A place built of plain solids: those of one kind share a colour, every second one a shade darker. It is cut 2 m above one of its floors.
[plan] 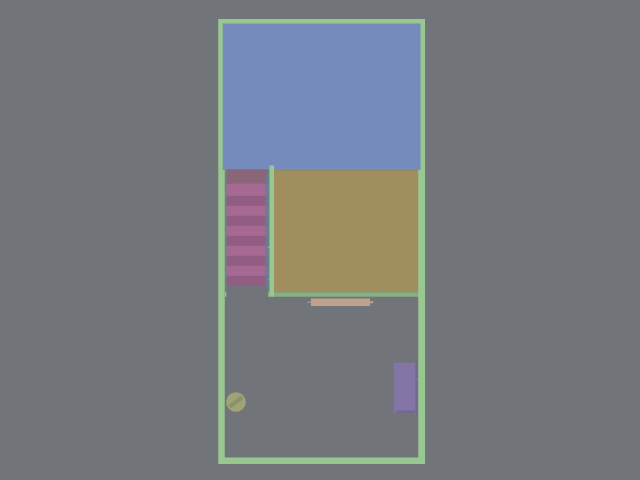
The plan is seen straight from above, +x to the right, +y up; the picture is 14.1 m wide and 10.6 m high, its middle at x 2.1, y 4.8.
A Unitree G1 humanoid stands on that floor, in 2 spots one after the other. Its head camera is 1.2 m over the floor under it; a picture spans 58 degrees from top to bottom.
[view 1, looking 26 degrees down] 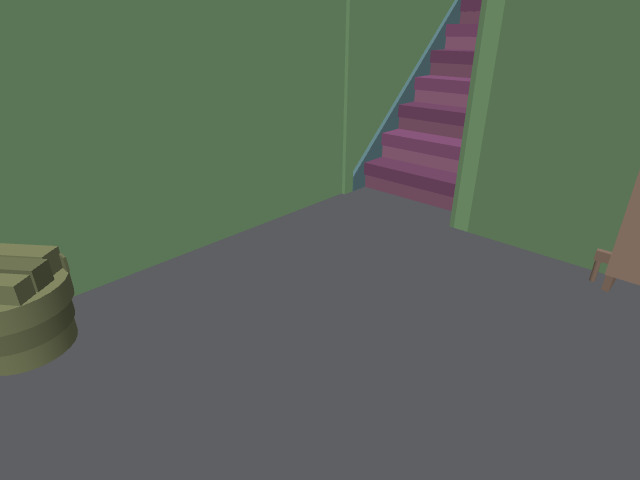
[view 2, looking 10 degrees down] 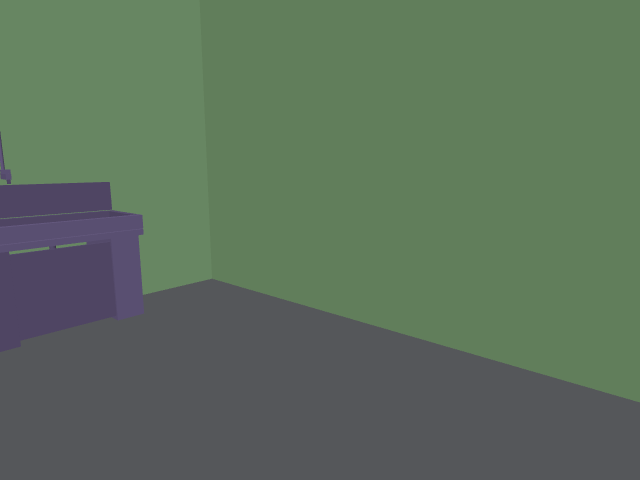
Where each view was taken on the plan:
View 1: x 2.13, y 1.00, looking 133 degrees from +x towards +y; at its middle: ground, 2.74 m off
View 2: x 0.49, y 2.60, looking -49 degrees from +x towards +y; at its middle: wall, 3.50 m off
